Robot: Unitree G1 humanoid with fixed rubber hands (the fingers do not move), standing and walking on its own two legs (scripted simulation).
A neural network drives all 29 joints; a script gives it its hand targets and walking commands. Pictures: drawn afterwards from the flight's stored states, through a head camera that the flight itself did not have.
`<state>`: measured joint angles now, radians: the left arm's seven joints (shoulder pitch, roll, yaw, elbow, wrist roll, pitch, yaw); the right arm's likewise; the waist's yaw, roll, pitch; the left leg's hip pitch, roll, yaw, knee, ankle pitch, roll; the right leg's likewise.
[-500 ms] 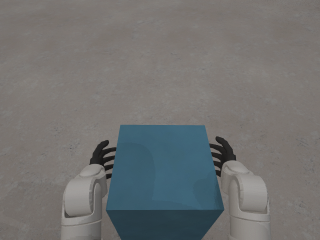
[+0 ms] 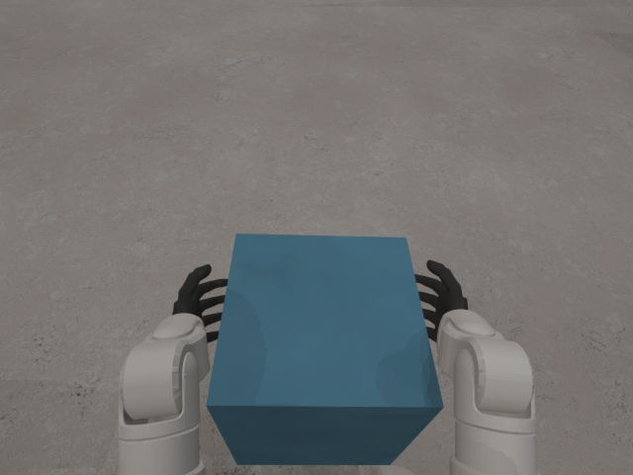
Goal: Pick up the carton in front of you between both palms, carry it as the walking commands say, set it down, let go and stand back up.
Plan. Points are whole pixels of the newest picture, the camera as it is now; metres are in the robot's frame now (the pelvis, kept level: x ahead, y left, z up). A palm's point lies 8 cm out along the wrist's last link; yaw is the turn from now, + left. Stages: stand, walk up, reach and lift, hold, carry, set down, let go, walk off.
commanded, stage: carry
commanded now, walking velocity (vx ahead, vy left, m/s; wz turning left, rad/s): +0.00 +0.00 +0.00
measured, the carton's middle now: (317, 356) +0.26 +0.00 -0.01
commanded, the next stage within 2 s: none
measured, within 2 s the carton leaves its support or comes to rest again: neither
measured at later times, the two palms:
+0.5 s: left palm (226, 186) +0.51 +0.14 +0.07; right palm (412, 182) +0.53 -0.16 +0.06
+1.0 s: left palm (213, 176) +0.55 +0.16 +0.04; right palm (387, 169) +0.58 -0.13 +0.05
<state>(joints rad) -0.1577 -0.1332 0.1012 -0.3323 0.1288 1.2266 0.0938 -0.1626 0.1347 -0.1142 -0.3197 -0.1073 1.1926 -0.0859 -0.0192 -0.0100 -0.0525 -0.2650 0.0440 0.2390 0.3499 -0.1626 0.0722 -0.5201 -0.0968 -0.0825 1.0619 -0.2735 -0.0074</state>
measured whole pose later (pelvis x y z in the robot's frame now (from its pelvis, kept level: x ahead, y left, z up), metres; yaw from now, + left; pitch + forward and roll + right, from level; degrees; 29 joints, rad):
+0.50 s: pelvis +0.25 -0.03 -0.01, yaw +3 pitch +3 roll +0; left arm -0.15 -0.13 0.10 -0.33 0.11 1.18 0.09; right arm -0.17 0.14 -0.11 -0.35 -0.12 1.19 -0.08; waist 0.00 0.04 0.00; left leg -0.22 0.07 0.11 0.46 -0.25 -0.02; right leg -0.32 -0.03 -0.23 0.41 -0.14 -0.07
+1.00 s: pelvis +0.30 +0.00 -0.02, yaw +3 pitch +3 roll +0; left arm -0.14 -0.13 0.10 -0.14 0.17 1.08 0.07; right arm -0.15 0.13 -0.11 -0.14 -0.17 1.06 -0.05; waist 0.00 0.01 -0.12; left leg -0.17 0.05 0.15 0.52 -0.41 0.00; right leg -0.31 -0.07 -0.19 0.57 -0.30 -0.01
